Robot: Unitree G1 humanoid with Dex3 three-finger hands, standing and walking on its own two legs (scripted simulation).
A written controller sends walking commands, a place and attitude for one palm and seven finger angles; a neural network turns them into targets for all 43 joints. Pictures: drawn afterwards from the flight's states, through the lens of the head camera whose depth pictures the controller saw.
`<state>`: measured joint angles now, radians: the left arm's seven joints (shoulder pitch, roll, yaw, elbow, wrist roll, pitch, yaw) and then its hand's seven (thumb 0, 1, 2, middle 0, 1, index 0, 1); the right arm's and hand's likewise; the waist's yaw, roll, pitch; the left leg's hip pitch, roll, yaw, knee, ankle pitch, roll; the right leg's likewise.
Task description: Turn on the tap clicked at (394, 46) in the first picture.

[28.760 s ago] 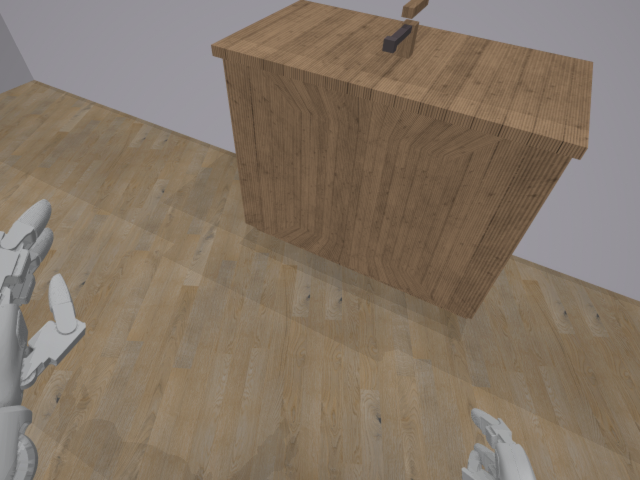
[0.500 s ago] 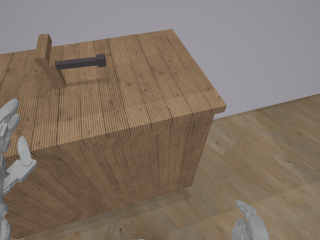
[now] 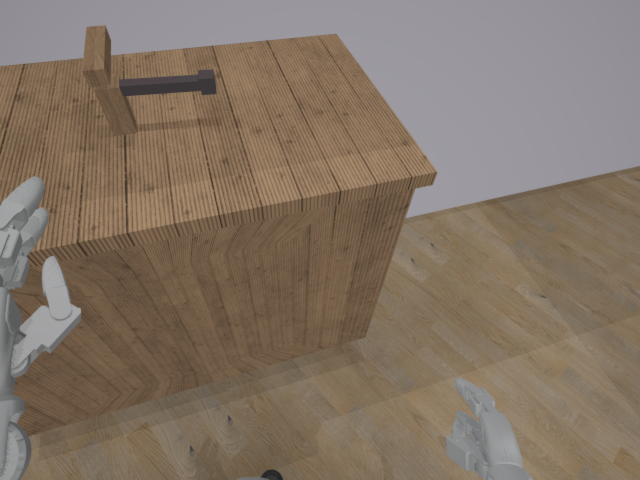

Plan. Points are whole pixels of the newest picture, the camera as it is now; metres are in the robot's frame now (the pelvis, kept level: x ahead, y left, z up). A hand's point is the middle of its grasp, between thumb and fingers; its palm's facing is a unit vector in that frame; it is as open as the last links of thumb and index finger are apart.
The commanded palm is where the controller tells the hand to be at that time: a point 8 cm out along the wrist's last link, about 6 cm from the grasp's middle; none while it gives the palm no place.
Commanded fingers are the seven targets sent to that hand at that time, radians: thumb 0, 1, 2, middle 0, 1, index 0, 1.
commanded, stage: step back with the hand held close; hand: left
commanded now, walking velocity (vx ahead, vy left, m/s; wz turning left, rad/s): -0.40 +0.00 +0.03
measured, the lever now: (207, 82) +0.66 +0.26 +0.12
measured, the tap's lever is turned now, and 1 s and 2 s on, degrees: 84 84 84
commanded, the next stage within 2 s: stop stepping back and stand still in 0.04 s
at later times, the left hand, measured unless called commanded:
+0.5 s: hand out of the picture +0.07 +0.22 +0.16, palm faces +0.42 -0.82 -0.40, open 7.5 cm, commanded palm +0.02 +0.26 +0.18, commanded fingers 0.00 0.90 0.90 -0.20 -0.30 -0.20 -0.30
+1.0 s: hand out of the picture +0.02 +0.21 +0.17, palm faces +0.52 -0.75 -0.41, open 7.5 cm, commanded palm -0.03 +0.24 +0.18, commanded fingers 0.00 0.90 0.90 -0.20 -0.30 -0.20 -0.30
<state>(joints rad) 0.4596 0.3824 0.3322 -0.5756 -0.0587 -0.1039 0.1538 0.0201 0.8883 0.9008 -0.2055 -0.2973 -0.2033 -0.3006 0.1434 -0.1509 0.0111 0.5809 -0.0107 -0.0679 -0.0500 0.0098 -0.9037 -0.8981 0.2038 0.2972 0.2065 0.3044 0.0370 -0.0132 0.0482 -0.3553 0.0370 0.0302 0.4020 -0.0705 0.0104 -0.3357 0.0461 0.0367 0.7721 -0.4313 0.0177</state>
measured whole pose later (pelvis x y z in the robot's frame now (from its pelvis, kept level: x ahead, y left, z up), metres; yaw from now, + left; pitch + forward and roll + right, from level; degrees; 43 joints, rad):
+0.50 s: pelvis -0.13 -0.03 +0.00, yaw +2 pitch -2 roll +0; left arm 0.54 0.36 0.33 -0.50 -0.05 -0.12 0.17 0.02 0.89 0.90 -0.21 -0.30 -0.21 -0.30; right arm 0.28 -0.26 -0.04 0.62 0.01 -0.07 -0.10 0.01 -0.91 -0.90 0.20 0.30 0.20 0.30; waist -0.03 0.00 -0.01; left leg -0.21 0.01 -0.03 0.50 -0.29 0.00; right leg -0.30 0.02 -0.02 0.53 -0.28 -0.02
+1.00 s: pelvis -0.16 -0.06 -0.02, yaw +6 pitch -3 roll +1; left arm 0.44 0.37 0.36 -0.46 -0.03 -0.12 0.16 0.02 0.89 0.90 -0.21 -0.30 -0.20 -0.30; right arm 0.27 -0.15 0.03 0.64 0.00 -0.11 -0.05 0.01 -0.90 -0.90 0.21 0.30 0.21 0.30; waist 0.00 0.01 0.01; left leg -0.31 0.05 0.01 0.64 -0.34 0.00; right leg -0.29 0.01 -0.03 0.61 -0.31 -0.03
